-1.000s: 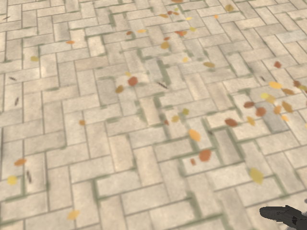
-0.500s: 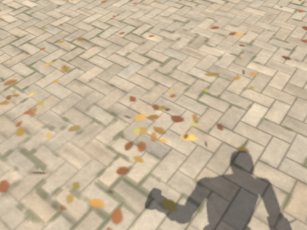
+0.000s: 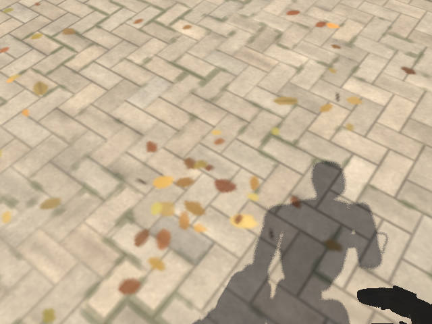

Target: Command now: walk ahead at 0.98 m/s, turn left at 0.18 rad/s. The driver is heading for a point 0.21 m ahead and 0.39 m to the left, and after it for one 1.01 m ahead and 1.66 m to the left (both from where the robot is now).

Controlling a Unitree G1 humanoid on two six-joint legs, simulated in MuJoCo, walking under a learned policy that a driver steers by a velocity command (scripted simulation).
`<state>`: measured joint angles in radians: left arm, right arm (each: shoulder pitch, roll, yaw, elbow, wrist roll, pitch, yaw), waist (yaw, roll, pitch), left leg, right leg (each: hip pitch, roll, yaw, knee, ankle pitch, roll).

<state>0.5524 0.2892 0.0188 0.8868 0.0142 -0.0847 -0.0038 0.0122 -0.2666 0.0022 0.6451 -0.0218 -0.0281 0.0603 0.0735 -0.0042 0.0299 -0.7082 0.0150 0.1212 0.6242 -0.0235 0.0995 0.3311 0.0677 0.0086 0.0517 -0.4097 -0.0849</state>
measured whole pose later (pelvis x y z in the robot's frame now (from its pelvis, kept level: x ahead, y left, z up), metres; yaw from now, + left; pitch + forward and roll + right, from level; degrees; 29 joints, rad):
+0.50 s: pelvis +0.48 +0.01 +0.01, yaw +22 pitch +3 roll +0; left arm -0.02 0.27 -0.03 0.59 0.06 -0.10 0.01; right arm 0.44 -0.34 -0.10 0.84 0.01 -0.06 0.01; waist -0.12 0.03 0.03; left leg -0.08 -0.11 -0.23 0.83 -0.49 0.09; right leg -0.52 -0.04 0.03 0.59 -0.12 0.04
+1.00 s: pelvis +0.73 +0.11 +0.01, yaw +50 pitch +0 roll +0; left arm 0.15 0.25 0.01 0.67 0.04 0.02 0.02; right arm 0.17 -0.31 -0.07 0.65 -0.01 0.05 0.01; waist -0.01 -0.01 0.15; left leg -0.43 -0.19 -0.03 0.55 -0.11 0.15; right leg -0.49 -0.05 0.05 1.22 -0.50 0.07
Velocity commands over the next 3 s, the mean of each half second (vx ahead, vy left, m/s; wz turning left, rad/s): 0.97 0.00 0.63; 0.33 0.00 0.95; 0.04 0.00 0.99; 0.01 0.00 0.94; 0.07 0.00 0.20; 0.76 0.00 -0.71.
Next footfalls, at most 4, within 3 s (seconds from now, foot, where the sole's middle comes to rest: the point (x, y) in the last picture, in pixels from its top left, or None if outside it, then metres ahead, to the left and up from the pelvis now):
0.04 left None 0.25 0.07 -0.74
0.46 right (269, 251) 0.67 -0.08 -0.74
0.84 left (177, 209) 0.81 0.23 -0.74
1.30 right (206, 173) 0.97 0.15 -0.74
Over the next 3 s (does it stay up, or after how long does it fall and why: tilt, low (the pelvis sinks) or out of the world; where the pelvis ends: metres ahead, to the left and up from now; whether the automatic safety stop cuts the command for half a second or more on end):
stays up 0.80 0.37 0.00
